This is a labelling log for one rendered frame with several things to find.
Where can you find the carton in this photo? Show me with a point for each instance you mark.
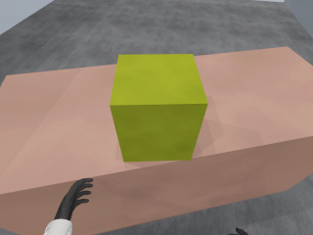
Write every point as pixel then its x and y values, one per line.
pixel 158 104

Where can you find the pedestal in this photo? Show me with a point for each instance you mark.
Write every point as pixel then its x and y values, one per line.
pixel 56 127

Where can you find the left robot forearm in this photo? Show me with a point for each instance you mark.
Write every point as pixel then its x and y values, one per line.
pixel 59 227

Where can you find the robot left hand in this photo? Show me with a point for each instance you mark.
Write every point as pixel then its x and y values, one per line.
pixel 70 202

